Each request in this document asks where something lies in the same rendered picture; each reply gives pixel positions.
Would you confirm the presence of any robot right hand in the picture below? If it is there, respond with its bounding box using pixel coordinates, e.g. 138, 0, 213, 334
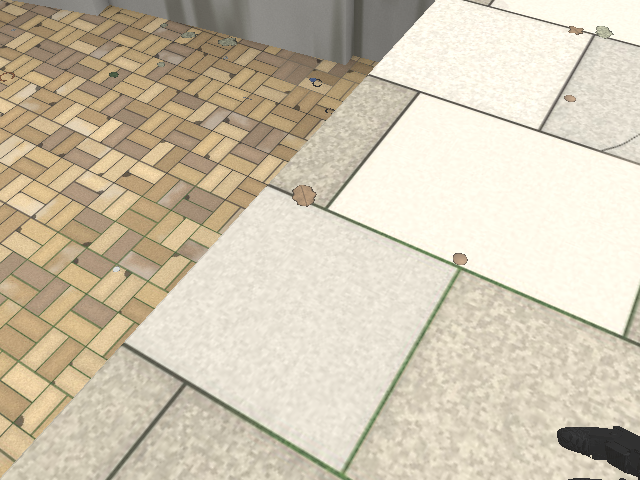
557, 426, 640, 480

